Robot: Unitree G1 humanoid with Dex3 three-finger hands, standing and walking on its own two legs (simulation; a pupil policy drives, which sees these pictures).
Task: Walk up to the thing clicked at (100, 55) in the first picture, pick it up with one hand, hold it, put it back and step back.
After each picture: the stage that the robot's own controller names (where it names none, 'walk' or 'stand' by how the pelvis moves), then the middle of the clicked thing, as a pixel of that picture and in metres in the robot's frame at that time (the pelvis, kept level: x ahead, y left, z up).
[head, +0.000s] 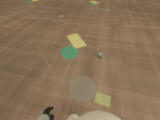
stand; (100, 55) +1.32 -0.15 -0.72
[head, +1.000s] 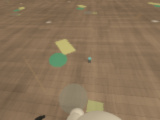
walk; (89, 60) +1.19 +0.16 -0.71
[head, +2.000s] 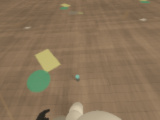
walk; (77, 78) +0.70 +0.28 -0.72
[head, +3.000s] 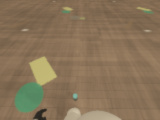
walk; (75, 97) +0.42 +0.21 -0.71
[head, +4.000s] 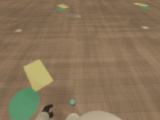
stand; (72, 102) +0.32 +0.22 -0.72
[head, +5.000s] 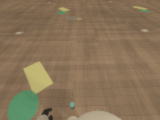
stand; (72, 105) +0.30 +0.22 -0.72
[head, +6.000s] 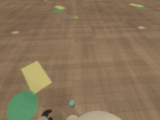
stand; (72, 103) +0.31 +0.23 -0.72
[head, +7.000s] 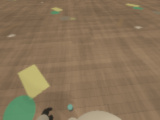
stand; (70, 107) +0.27 +0.24 -0.72
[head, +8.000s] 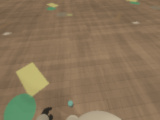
stand; (70, 104) +0.28 +0.25 -0.72
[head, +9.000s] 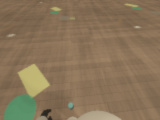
stand; (71, 106) +0.29 +0.24 -0.73
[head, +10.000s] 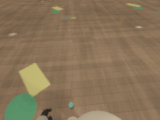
stand; (71, 105) +0.29 +0.23 -0.73
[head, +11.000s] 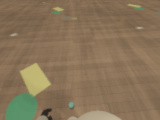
stand; (71, 105) +0.30 +0.23 -0.73
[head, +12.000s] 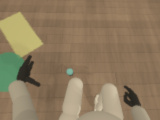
go down; (70, 72) +0.37 +0.21 -0.43
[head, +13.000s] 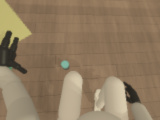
go down; (65, 65) +0.40 +0.23 -0.31
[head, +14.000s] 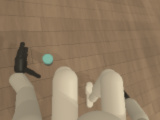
close in; (48, 60) +0.38 +0.26 -0.23
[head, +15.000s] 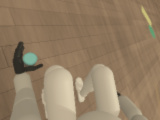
close; (30, 60) +0.38 +0.27 -0.22
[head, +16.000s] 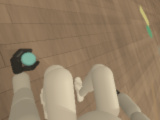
lift; (28, 60) +0.37 +0.27 -0.22
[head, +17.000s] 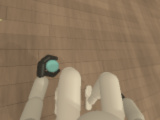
lift; (51, 66) +0.32 +0.26 -0.13
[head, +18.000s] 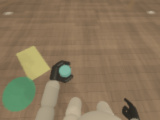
lift; (66, 74) +0.32 +0.18 +0.03
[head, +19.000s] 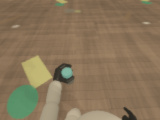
hold; (68, 76) +0.32 +0.17 +0.02
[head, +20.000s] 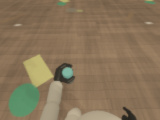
hold; (68, 76) +0.32 +0.17 +0.02
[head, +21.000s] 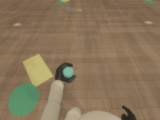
hold; (69, 75) +0.33 +0.17 +0.01
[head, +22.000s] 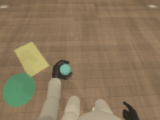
crouch; (66, 72) +0.35 +0.18 -0.04
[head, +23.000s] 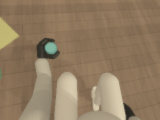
lower; (52, 51) +0.46 +0.24 -0.08
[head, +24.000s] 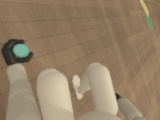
lower; (22, 53) +0.43 +0.27 -0.23
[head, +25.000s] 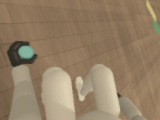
lower; (26, 54) +0.41 +0.29 -0.22
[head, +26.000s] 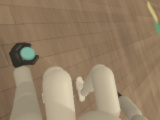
lower; (28, 55) +0.40 +0.28 -0.21
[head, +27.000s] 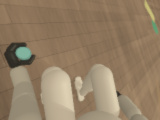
lower; (24, 55) +0.40 +0.29 -0.22
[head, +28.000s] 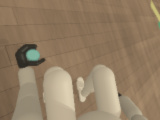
open; (33, 58) +0.39 +0.27 -0.23
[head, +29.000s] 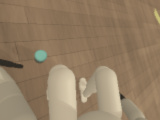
stand; (40, 57) +0.38 +0.26 -0.23
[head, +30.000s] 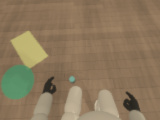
walk; (72, 80) +0.38 +0.20 -0.52
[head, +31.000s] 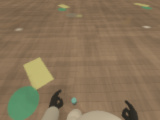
stand; (74, 101) +0.35 +0.19 -0.66
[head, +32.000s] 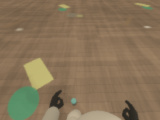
stand; (73, 102) +0.34 +0.19 -0.67
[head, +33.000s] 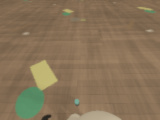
stand; (77, 102) +0.36 +0.18 -0.72
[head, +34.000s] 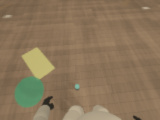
walk; (77, 87) +0.40 +0.15 -0.70
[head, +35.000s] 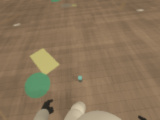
walk; (80, 79) +0.60 +0.20 -0.70
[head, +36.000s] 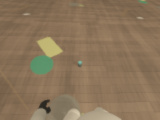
stand; (79, 64) +0.94 +0.18 -0.70
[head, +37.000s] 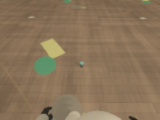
stand; (81, 64) +0.95 +0.20 -0.72
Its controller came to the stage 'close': yes
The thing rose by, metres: 0.73
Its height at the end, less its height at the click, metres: +0.00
